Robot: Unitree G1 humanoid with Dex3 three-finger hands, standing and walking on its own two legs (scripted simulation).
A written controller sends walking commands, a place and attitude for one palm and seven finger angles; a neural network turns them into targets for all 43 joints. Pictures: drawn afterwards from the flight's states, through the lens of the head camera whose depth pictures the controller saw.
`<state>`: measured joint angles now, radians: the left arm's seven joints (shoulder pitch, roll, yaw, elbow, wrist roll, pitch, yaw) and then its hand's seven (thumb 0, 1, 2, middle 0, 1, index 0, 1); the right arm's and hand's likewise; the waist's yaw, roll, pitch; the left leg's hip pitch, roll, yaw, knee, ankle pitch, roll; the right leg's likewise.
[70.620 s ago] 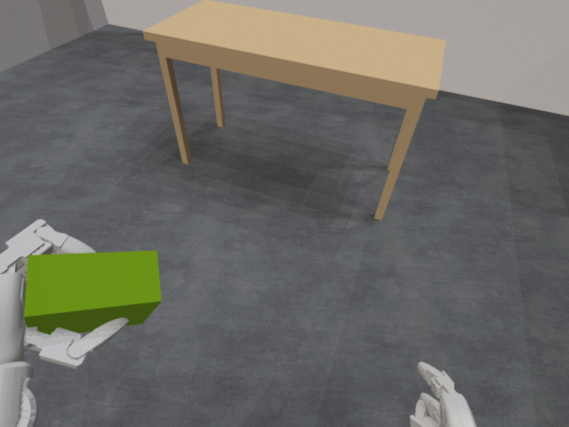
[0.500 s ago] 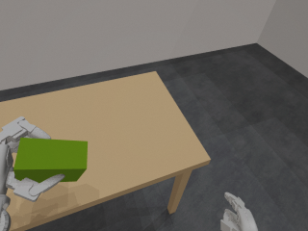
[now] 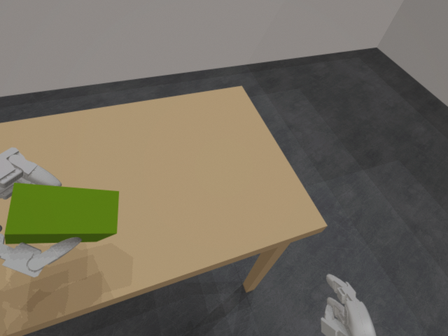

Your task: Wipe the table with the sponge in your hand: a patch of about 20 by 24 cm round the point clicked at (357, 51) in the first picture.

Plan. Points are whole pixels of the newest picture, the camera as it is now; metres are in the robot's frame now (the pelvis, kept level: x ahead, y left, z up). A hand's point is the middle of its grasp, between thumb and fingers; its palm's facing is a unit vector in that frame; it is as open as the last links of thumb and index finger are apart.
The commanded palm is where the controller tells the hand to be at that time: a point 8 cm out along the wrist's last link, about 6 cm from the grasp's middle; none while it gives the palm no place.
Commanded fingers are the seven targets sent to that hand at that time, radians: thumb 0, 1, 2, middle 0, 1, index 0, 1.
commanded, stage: come to a stop and stand still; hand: left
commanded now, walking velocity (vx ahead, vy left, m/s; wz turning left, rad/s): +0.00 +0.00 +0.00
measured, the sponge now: (77, 217) +0.24 +0.23 +0.12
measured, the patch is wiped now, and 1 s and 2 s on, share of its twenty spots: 0.00 0.00 0.00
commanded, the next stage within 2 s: look again from close up in 0.94 s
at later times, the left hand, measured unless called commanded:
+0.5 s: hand out of the picture +0.20 +0.29 +0.16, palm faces +0.38 -0.84 -0.39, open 9.9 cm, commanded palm +0.14 +0.32 +0.17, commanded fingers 0.00 0.10 1.30 -1.20 -1.60 -1.20 -1.60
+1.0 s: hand (15, 236) +0.20 +0.27 +0.15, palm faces +0.35 -0.84 -0.41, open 9.9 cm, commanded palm +0.14 +0.30 +0.17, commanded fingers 0.00 0.10 1.30 -1.20 -1.60 -1.20 -1.60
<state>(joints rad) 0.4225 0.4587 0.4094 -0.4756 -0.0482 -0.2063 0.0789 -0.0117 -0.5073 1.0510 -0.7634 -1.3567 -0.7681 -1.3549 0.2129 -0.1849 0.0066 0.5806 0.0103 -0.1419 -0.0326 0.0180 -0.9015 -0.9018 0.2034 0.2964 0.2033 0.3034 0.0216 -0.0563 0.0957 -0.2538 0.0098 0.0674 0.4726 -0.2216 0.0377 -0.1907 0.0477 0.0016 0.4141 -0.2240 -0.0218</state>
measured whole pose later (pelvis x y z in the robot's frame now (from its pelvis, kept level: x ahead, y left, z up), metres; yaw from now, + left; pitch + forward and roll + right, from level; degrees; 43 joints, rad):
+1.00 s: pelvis -0.02 +0.02 +0.00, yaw +0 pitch +0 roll -2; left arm 0.44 0.38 0.35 -0.44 -0.02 -0.21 0.09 -0.01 -0.51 1.05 -0.76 -1.36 -0.77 -1.36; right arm 0.22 -0.21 0.01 0.59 0.01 -0.15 -0.04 0.02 -0.90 -0.90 0.21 0.30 0.21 0.30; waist 0.01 -0.01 0.04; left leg -0.26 -0.01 0.07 0.43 -0.17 0.07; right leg -0.19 0.02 0.01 0.36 -0.17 0.01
